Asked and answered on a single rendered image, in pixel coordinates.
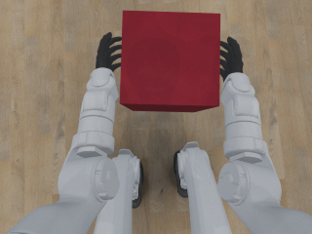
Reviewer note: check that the carton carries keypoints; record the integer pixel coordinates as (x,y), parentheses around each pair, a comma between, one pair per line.
(170,61)

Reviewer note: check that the robot left hand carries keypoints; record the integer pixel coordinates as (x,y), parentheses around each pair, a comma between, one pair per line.
(104,58)

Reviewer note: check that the robot right hand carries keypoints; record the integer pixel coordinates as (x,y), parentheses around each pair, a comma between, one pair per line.
(233,59)

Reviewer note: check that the robot right forearm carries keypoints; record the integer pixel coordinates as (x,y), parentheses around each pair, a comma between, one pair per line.
(242,123)

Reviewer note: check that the robot left thigh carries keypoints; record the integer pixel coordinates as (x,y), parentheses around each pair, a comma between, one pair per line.
(116,217)

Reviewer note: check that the left robot foot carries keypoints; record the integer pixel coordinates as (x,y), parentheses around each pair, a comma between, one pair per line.
(136,202)

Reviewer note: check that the right robot upper arm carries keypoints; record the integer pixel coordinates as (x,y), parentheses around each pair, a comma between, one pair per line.
(254,192)

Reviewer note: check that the left robot upper arm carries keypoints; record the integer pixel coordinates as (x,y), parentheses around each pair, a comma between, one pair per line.
(84,187)

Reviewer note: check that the robot left forearm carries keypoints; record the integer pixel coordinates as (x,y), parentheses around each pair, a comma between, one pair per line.
(95,130)

